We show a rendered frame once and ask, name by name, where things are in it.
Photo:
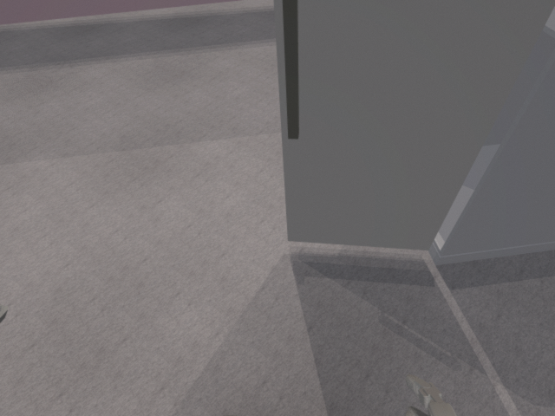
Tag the fridge door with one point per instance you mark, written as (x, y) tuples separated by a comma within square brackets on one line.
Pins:
[(396, 99)]

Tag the right robot hand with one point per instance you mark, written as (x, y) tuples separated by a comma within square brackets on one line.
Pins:
[(429, 396)]

